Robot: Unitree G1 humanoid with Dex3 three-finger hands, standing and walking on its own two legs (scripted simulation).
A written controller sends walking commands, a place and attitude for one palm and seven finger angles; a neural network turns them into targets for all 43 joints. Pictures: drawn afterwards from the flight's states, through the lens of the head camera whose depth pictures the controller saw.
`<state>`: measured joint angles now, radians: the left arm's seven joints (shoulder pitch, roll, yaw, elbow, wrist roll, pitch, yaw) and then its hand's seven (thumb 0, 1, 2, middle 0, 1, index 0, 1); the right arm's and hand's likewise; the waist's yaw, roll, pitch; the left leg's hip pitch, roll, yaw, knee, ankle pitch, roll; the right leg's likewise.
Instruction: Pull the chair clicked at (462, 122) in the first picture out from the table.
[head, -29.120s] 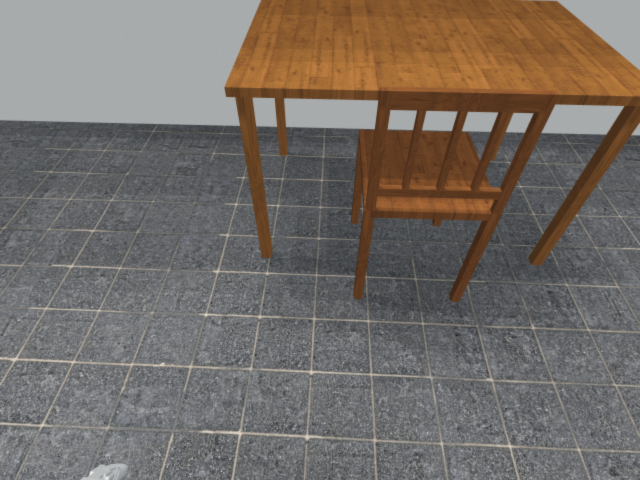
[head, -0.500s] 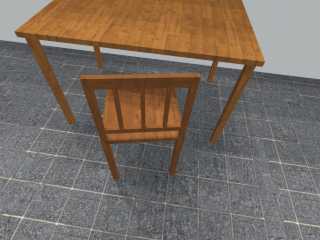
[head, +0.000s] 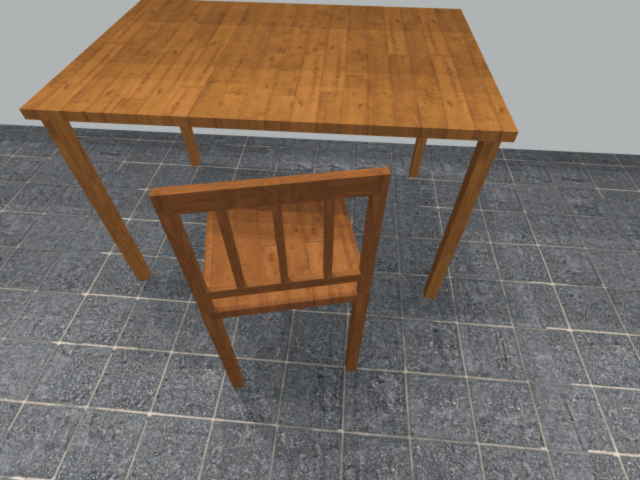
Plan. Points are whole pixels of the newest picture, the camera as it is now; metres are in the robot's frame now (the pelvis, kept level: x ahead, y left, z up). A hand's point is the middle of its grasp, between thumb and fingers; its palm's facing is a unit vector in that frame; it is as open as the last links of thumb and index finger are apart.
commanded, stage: let the arm hang, fingers relaxed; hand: left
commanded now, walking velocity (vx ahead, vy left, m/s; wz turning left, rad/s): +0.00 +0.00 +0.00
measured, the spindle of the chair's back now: (280, 245) +0.55 +0.11 -0.11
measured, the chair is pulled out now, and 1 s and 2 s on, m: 0.16 0.16 0.16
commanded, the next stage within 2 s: look to check the result in 0.20 s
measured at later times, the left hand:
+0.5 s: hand out of the picture +0.02 +0.18 -0.18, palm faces +0.02 -0.98 -0.20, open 7.3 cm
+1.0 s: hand out of the picture +0.01 +0.18 -0.18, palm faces +0.01 -0.98 -0.19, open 7.3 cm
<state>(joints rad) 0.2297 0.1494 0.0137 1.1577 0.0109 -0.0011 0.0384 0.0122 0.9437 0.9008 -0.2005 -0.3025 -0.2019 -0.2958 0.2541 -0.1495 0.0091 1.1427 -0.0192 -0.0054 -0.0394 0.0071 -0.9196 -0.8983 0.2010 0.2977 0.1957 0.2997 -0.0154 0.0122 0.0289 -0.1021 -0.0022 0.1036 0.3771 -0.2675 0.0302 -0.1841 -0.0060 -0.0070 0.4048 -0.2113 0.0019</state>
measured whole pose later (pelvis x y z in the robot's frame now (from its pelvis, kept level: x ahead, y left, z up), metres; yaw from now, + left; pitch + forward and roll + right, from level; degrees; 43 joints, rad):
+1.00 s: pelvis +0.01 +0.01 +0.00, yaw -1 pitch -1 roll +0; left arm 0.25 0.14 0.01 1.16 0.01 0.00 0.04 0.01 0.92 0.90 -0.20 -0.30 -0.20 -0.30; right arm 0.27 -0.14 0.01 1.16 -0.02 -0.01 -0.04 0.00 -0.91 -0.90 0.20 0.30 0.20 0.30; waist -0.02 0.00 0.04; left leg -0.07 -0.01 0.12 0.35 -0.27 0.04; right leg -0.16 -0.01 0.01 0.39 -0.22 0.01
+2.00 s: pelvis +0.12 +0.00 -0.02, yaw +0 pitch +0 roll +0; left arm 0.17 0.19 0.06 1.04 0.01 0.01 0.03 0.01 0.93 0.90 -0.20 -0.30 -0.20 -0.30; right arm 0.31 -0.11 -0.02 1.10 -0.01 0.02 -0.05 0.00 -0.91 -0.90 0.20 0.30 0.20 0.30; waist -0.03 0.02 0.09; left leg -0.08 0.01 0.08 0.53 -0.43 0.02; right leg -0.31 -0.04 -0.02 0.59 -0.28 0.02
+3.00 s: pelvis +0.08 +0.00 -0.01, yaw -1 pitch -2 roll +0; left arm 0.30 0.16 -0.01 1.08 0.01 0.00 0.03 0.00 0.91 0.90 -0.20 -0.30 -0.20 -0.30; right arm 0.33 -0.15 0.01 1.05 -0.01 -0.01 -0.01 0.00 -0.92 -0.90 0.20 0.30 0.20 0.30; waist -0.01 0.01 0.01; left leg -0.10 -0.01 0.07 0.49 -0.36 0.02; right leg -0.30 -0.04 -0.03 0.51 -0.18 0.02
